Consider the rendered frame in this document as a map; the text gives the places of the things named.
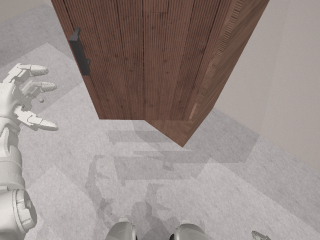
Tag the handle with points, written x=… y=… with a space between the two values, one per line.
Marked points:
x=83 y=62

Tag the left robot forearm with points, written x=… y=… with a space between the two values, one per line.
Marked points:
x=10 y=157

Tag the robot right shin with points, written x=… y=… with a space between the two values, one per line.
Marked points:
x=185 y=222

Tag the cupboard door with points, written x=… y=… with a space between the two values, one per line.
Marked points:
x=148 y=58

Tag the right robot hand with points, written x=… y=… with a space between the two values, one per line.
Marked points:
x=258 y=236

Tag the robot left upper arm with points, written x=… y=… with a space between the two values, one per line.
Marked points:
x=17 y=214

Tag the left robot hand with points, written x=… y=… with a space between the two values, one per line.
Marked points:
x=11 y=96

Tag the robot left thigh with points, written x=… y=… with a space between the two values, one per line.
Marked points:
x=122 y=231

